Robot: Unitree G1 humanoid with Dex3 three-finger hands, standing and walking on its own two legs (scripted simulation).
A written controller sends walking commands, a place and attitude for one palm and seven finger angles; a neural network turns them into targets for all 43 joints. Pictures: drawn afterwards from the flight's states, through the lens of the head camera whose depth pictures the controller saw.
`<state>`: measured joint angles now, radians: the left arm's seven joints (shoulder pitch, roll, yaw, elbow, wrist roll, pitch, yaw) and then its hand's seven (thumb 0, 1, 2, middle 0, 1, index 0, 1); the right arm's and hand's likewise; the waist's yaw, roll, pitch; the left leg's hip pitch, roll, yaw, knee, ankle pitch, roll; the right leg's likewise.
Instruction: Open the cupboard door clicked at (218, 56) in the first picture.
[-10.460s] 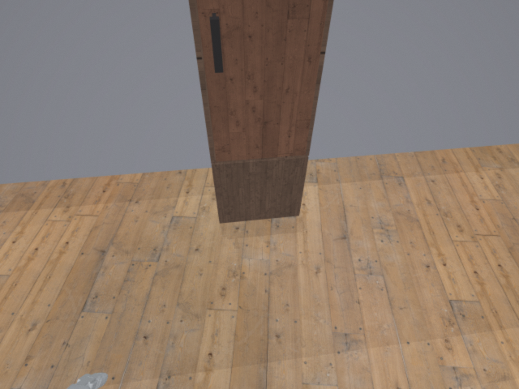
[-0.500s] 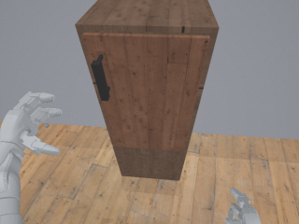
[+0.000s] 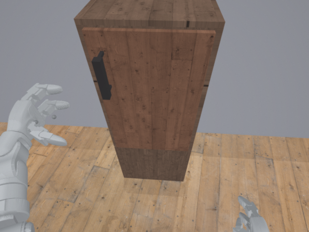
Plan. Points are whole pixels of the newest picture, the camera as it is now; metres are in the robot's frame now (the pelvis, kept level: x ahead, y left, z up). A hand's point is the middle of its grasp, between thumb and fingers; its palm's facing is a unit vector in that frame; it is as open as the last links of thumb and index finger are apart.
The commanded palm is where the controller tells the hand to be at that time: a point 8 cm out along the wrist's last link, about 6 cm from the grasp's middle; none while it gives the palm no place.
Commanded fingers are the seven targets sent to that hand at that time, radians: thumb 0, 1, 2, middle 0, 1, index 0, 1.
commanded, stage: move the hooked fingers beside the handle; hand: left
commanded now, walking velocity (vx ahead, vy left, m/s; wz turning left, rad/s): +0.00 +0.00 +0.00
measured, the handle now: (104, 75) +0.53 +0.20 +0.12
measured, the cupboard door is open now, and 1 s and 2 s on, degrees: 0 0 0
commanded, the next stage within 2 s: none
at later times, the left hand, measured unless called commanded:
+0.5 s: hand (66, 100) +0.40 +0.27 +0.14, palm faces +0.02 -1.00 -0.01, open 14.0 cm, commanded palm +0.37 +0.32 +0.13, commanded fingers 0.00 -0.50 0.30 -0.30 -1.20 -0.30 -1.20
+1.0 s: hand (72, 90) +0.44 +0.27 +0.13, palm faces +0.01 -1.00 +0.01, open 14.0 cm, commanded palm +0.42 +0.32 +0.13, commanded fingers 0.00 -0.50 0.30 -0.30 -1.20 -0.30 -1.20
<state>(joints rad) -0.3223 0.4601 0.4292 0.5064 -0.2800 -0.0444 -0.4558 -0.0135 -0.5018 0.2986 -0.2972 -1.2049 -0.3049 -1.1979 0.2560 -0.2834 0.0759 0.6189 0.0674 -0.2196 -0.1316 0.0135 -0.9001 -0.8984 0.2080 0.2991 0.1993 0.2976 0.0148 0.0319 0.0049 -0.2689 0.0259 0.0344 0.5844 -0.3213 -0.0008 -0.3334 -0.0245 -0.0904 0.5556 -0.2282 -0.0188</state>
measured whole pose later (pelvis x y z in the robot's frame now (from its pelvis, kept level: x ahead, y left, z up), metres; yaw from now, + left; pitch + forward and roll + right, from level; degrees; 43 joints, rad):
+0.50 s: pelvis +0.01 +0.01 +0.00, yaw -1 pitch +4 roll +0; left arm -0.50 0.49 0.43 0.72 -0.24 -0.09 -0.44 -0.01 -0.50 0.30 -0.30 -1.20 -0.31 -1.20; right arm 0.32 -0.29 0.07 0.62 0.06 -0.17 -0.11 0.01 -0.90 -0.90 0.21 0.30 0.20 0.30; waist -0.03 0.02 -0.03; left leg -0.33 0.02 0.06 0.59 -0.34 0.01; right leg -0.41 -0.03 -0.07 0.57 -0.24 -0.01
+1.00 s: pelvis +0.01 +0.01 -0.01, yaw -1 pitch +8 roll -1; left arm -0.72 0.56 0.44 0.99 -0.20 -0.17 -0.45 -0.01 -0.50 0.30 -0.30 -1.20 -0.30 -1.20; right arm 0.33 -0.30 0.06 0.62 0.05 -0.09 -0.09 0.01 -0.90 -0.90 0.21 0.30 0.20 0.30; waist -0.06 0.01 -0.03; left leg -0.43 0.02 0.05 0.66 -0.35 0.01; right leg -0.50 -0.03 -0.07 0.61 -0.25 0.00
